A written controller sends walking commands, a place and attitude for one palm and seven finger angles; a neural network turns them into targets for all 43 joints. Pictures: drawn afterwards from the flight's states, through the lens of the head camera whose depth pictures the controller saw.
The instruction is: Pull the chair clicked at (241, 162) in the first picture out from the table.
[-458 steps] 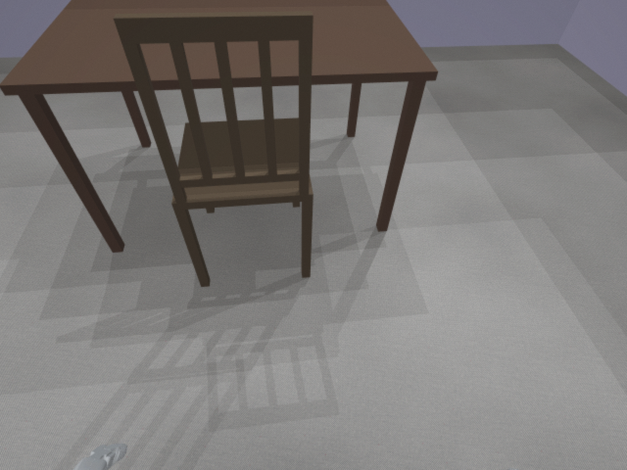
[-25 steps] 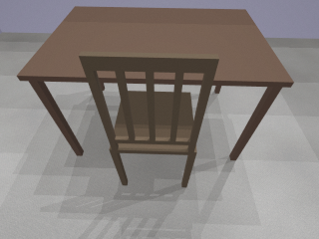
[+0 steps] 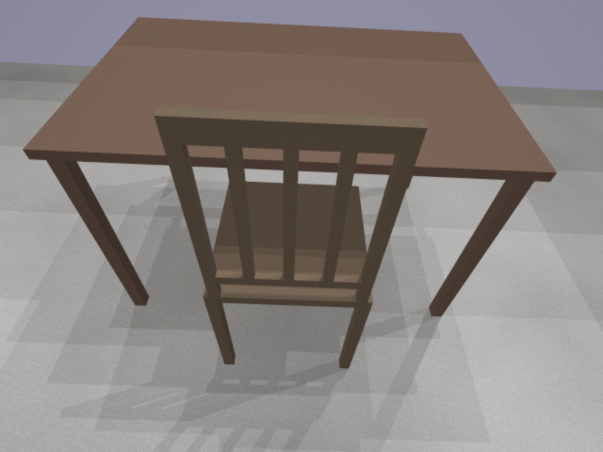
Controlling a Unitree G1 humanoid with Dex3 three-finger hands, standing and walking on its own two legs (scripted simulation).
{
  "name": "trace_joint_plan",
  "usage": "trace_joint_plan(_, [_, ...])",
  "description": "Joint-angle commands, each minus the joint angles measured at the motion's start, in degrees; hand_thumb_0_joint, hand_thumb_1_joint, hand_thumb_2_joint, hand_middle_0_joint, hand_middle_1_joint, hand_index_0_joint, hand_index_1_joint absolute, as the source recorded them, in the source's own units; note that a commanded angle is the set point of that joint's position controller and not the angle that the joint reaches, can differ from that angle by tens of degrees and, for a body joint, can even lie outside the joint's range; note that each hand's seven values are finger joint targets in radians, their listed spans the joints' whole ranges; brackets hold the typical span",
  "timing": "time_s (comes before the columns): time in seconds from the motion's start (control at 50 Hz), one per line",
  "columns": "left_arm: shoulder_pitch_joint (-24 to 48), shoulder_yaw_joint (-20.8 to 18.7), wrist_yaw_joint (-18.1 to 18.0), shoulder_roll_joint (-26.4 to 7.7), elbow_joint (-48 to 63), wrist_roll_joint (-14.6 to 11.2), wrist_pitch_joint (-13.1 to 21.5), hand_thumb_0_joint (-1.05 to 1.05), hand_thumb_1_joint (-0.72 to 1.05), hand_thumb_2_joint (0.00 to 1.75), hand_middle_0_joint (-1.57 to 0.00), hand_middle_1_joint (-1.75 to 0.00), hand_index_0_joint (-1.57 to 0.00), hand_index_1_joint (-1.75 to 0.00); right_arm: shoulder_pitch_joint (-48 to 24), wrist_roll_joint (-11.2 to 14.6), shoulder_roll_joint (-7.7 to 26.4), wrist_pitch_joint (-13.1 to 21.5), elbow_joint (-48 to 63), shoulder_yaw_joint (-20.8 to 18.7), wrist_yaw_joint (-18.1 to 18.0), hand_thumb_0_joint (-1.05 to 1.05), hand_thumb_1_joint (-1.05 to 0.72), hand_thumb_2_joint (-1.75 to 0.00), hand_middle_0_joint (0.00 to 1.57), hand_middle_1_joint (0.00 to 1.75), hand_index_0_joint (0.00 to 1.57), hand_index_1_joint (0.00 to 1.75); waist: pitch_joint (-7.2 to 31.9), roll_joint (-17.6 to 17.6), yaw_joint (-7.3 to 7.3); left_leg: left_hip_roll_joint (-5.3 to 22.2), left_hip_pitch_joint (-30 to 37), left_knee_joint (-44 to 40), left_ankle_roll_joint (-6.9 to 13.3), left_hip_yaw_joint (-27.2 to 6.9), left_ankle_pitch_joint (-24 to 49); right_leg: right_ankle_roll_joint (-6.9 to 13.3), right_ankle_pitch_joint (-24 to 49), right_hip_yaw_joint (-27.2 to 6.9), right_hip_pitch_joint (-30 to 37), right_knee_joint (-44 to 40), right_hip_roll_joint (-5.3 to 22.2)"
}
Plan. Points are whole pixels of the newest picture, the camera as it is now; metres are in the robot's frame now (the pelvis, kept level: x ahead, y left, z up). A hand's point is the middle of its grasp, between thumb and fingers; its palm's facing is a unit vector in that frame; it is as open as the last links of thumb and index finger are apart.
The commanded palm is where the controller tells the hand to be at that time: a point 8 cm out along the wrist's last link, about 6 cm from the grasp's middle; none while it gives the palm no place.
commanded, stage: look again from close up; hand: left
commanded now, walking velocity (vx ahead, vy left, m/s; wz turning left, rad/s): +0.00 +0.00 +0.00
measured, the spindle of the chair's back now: (289, 223) +0.53 +0.05 -0.05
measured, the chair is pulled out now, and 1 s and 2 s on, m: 0.00 0.00 0.00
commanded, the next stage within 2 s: shuffle to correct the standing spot in 0.40 s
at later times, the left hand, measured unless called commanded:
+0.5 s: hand out of the picture -0.03 +0.17 -0.18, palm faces +0.02 -0.98 -0.18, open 7.4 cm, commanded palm none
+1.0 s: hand out of the picture -0.03 +0.13 -0.19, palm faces +0.06 -0.99 -0.16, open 7.4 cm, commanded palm none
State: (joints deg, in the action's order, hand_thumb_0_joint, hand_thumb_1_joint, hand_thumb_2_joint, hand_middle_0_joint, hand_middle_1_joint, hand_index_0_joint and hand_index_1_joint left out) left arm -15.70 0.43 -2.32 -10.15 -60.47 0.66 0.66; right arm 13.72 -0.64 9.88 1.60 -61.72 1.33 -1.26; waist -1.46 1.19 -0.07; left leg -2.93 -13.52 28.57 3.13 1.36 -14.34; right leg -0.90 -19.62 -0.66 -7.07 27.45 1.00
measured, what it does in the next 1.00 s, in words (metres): shifts its weight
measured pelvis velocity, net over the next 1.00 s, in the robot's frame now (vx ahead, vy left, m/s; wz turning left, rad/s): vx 0.04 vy -0.03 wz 0.01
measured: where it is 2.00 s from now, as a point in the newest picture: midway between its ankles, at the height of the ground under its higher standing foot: outside the picture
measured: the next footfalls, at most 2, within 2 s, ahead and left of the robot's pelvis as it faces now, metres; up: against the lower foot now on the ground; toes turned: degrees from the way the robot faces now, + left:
right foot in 1.24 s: +0.13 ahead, -0.17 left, +0.00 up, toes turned +2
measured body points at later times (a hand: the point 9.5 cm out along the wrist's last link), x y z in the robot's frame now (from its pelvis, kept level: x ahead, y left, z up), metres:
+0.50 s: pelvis -0.01 +0.01 +0.00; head +0.00 +0.02 +0.45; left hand -0.03 +0.23 -0.16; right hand +0.02 -0.23 -0.15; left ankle +0.01 +0.08 -0.74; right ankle -0.05 -0.13 -0.74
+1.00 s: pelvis +0.04 -0.03 -0.01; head +0.05 -0.02 +0.44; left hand -0.04 +0.18 -0.17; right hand +0.03 -0.25 -0.17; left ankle +0.01 +0.08 -0.74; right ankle -0.05 -0.13 -0.74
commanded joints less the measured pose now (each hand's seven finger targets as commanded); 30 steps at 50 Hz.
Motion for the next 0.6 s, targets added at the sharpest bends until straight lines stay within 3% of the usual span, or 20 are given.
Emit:
trace_joint_plan(0.0, [-5.2,-0.8,-0.3,-5.8,0.9,0.0,0.6,0.0,0.9,0.9,-0.2,-0.3,-0.2,-0.3,2.2,0.2,7.1,0.8,1.7,-1.4,-0.3,0.0,-0.9,-0.9,0.2,0.3,0.2,0.3,1.1,-1.6,-0.27,7.8,4.1,-5.7,0.1,-7.4,16.4,2.3,11.6,-2.4,-2.4,-3.9,3.9])
trace_joint_plan(0.14, [-5.6,-0.6,-0.4,-5.7,0.1,0.1,0.6,0.0,0.9,0.9,-0.2,-0.3,-0.2,-0.3,1.6,0.4,7.1,0.8,0.8,-1.5,-0.4,0.0,-0.9,-0.9,0.2,0.3,0.2,0.3,0.1,0.2,-0.35,7.6,4.8,-6.2,0.1,-7.1,16.9,2.0,13.0,-2.6,-2.4,-5.0,4.5])
trace_joint_plan(0.3, [-6.3,-0.4,-0.3,-5.6,-1.0,0.1,0.5,0.0,0.9,0.9,-0.2,-0.3,-0.2,-0.3,1.5,0.5,6.9,0.5,-0.1,-1.4,-0.3,0.0,-0.9,-0.9,0.2,0.3,0.2,0.3,-1.5,-0.4,-0.34,7.6,4.6,-8.3,-0.1,-7.2,12.3,1.8,10.4,-2.6,-3.0,-6.4,4.7])
trace_joint_plan(0.32, [-6.6,-0.3,-0.3,-5.4,-1.1,0.2,0.4,0.0,0.9,0.9,-0.2,-0.3,-0.2,-0.3,1.3,0.6,6.5,0.4,-0.2,-1.4,-0.3,0.0,-0.9,-0.9,0.2,0.3,0.2,0.3,-3.0,-0.4,-0.49,7.6,3.8,-8.7,0.0,-7.0,10.7,1.9,9.4,-2.6,-3.5,-6.9,4.4])
trace_joint_plan(0.48, [-7.4,-0.1,-0.2,-5.1,-1.7,0.2,0.5,0.0,0.9,0.9,-0.2,-0.3,-0.2,-0.3,1.8,0.5,6.6,0.4,-0.5,-1.4,-0.2,0.0,-0.9,-0.9,0.2,0.3,0.2,0.3,-1.9,-1.0,-0.34,7.5,4.5,-9.7,-0.3,-7.3,8.3,1.9,8.4,-2.9,-3.7,-7.3,4.6])
trace_joint_plan(0.52, [-8.2,0.0,0.0,-4.1,-2.3,0.3,0.4,0.0,0.9,0.9,-0.2,-0.3,-0.2,-0.3,2.5,0.6,5.8,0.1,-1.2,-1.3,-0.2,0.0,-0.9,-0.9,0.2,0.3,0.2,0.3,-2.9,0.3,-0.31,7.7,3.7,-10.3,-0.1,-7.4,1.3,2.0,3.3,-2.1,-4.0,-7.5,3.9])
trace_joint_plan(0.58, [-8.5,-0.2,0.4,-3.9,-2.5,0.6,0.0,0.0,0.9,0.9,-0.2,-0.3,-0.2,-0.3,3.4,0.1,7.2,-0.4,-1.5,-2.1,0.0,0.0,-0.9,-0.9,0.2,0.3,0.2,0.3,-4.3,-3.0,-0.05,9.2,1.1,-14.2,0.7,-10.8,-13.8,2.3,-4.5,0.1,-6.3,-3.8,2.2])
